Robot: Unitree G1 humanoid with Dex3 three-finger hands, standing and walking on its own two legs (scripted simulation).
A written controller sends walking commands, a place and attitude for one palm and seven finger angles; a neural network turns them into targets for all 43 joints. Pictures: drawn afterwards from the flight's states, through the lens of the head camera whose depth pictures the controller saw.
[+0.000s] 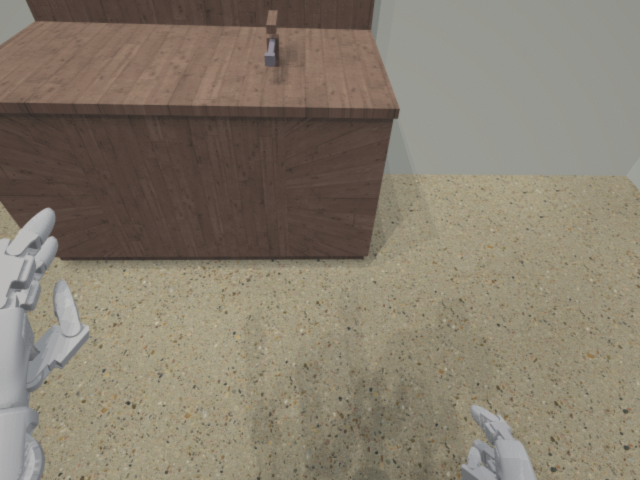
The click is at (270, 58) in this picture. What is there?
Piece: tap's lever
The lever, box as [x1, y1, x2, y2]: [264, 53, 274, 65]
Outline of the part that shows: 265,53 265,65 274,65 274,53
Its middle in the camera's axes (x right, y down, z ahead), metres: -0.15 -0.51 +1.09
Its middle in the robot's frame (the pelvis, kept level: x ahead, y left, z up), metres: +1.15 +0.22 +0.04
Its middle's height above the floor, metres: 0.81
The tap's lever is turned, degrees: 0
